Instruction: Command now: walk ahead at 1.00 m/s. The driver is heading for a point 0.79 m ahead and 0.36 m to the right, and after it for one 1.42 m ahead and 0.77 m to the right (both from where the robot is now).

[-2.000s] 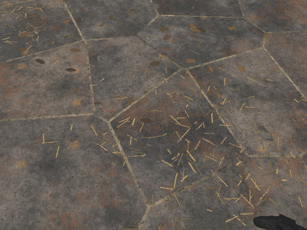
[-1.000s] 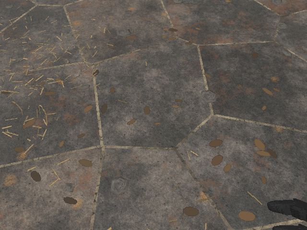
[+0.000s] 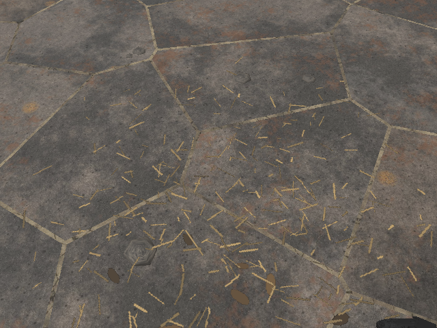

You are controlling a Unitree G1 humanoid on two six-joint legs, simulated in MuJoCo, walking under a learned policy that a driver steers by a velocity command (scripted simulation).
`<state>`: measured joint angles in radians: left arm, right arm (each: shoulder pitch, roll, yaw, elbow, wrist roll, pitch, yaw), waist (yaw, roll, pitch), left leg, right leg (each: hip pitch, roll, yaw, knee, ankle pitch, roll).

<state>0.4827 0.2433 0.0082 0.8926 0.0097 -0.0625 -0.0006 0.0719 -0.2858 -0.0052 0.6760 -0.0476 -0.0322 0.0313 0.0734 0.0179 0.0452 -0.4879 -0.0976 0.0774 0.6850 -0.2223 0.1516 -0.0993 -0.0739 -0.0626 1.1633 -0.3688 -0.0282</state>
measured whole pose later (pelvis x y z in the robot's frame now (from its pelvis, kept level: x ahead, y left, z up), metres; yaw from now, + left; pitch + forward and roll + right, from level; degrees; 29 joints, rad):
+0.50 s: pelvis +0.47 -0.08 +0.00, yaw -21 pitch -1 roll -1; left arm 0.33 0.33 0.07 0.85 0.01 -0.01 -0.01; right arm 0.20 -0.23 0.02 0.74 -0.05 -0.11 -0.01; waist 0.04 -0.02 0.05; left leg -0.38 0.01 -0.06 1.48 -0.35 -0.01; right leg -0.37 0.20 -0.07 0.61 -0.23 -0.20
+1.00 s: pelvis +0.91 -0.20 +0.03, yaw -48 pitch +2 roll +2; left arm 0.13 0.38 0.07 0.66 0.04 0.01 -0.06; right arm 0.41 -0.33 -0.05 0.80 -0.03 -0.09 -0.01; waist -0.05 -0.06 0.00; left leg -0.12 0.03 0.15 0.39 -0.28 -0.02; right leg -0.68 -0.03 -0.01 1.28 -0.23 -0.09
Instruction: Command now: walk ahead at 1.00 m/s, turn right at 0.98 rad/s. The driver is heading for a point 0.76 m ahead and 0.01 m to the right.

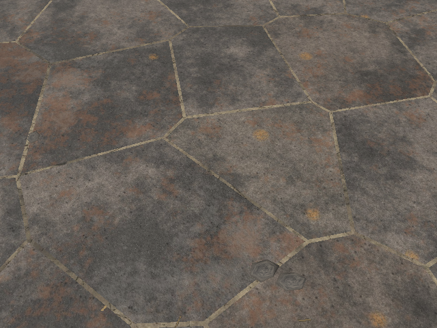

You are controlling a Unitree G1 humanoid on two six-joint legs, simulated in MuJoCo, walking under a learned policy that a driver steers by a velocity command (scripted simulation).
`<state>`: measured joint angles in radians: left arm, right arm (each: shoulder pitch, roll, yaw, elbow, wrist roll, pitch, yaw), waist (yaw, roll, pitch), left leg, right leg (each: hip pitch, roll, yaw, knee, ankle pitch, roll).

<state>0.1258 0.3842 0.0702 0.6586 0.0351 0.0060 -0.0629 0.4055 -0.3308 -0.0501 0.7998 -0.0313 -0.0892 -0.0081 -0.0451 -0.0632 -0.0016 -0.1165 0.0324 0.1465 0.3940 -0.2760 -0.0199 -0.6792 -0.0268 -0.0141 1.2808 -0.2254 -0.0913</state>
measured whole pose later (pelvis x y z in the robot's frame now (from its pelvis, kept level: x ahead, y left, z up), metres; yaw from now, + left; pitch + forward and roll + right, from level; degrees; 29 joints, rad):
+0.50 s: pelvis +0.45 -0.05 +0.00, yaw -20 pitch +1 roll -2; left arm 0.45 0.30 0.05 0.85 0.01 -0.08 -0.01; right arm 0.13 -0.25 0.01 0.64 -0.03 -0.05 0.03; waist 0.04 0.01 0.03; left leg -0.74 0.18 -0.01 0.87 -0.08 0.00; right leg 0.02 0.20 0.01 0.27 -0.30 -0.16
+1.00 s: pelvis +0.77 -0.10 +0.00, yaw -13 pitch +0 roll +2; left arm 0.14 0.22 -0.02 0.81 0.02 0.00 0.02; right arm 0.31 -0.22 0.00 0.89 -0.02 -0.05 0.03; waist -0.03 -0.04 0.07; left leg -0.23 -0.10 0.06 0.37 -0.13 0.09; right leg -0.52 -0.05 0.05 0.75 -0.18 0.00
